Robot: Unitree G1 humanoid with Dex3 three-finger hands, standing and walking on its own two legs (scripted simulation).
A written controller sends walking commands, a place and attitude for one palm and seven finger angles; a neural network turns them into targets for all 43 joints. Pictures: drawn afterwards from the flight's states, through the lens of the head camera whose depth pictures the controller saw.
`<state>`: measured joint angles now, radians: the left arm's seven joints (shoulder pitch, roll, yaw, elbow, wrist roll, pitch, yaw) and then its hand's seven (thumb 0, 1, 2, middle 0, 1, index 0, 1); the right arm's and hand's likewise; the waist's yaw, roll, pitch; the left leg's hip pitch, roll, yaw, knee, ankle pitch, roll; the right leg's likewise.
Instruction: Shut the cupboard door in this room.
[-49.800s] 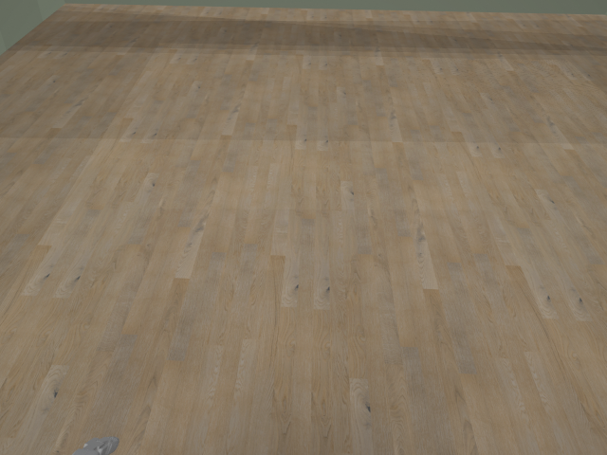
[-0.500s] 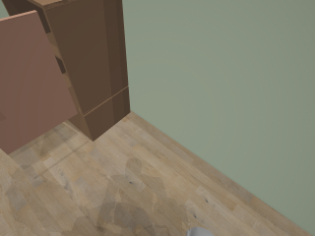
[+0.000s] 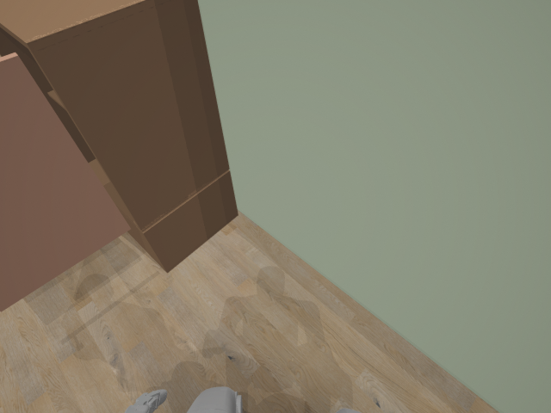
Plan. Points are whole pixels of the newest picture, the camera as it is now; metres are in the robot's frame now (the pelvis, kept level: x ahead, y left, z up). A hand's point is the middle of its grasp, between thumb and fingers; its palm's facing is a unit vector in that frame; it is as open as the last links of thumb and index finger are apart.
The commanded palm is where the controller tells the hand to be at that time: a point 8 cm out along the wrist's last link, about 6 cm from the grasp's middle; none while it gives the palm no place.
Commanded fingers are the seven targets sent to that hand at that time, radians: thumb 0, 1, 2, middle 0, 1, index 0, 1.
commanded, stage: turn to face it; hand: left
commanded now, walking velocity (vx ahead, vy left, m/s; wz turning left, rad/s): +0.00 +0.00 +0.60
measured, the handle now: out of the picture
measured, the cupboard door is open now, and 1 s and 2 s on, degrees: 86 86 86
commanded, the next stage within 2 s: take the last steps up to it in 1.08 s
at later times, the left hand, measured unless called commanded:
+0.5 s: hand out of the picture +0.04 +0.28 -0.16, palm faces +0.32 -0.91 -0.26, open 7.4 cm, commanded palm none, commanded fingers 0.00 0.90 0.90 -0.20 -0.30 -0.20 -0.30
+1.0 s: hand out of the picture +0.03 +0.18 -0.14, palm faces +0.54 -0.80 -0.26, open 7.4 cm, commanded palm none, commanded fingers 0.00 0.90 0.90 -0.20 -0.30 -0.20 -0.30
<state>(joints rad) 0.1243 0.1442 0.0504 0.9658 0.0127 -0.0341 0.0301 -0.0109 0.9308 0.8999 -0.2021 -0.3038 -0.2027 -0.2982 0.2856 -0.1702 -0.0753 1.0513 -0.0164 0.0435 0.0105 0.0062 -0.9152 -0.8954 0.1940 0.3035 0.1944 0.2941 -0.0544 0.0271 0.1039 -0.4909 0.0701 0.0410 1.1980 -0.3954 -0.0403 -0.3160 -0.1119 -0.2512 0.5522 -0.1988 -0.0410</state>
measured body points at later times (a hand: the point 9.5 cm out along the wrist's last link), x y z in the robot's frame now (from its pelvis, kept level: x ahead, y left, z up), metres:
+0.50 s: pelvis +0.05 +0.05 +0.01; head +0.08 +0.08 +0.46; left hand +0.03 +0.33 -0.14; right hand +0.21 -0.16 -0.12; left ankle +0.05 +0.13 -0.73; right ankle +0.07 -0.12 -0.65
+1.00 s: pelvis +0.06 -0.02 +0.01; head +0.12 -0.02 +0.46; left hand +0.01 +0.22 -0.12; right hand +0.26 -0.21 -0.15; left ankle -0.05 +0.10 -0.66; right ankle +0.11 -0.11 -0.73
